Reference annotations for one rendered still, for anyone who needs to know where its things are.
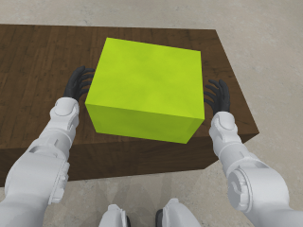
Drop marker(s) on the carton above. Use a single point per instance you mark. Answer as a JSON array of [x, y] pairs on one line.
[[147, 91]]

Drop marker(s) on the left robot shin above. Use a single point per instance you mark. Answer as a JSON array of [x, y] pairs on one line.
[[113, 206]]

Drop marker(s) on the left robot upper arm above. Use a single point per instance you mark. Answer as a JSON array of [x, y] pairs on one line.
[[37, 181]]

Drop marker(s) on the right robot upper arm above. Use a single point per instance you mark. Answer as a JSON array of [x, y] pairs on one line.
[[261, 194]]

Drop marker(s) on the robot left hand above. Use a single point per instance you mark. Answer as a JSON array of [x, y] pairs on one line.
[[73, 88]]

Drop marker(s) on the pedestal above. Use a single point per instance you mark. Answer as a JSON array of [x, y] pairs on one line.
[[36, 63]]

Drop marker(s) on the right robot forearm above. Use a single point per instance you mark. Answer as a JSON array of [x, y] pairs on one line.
[[227, 145]]

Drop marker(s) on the left robot forearm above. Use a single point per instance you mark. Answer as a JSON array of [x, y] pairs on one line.
[[57, 138]]

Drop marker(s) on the left robot thigh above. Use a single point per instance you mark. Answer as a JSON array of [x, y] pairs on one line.
[[114, 218]]

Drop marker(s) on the robot right hand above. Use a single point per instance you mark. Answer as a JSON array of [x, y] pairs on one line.
[[221, 99]]

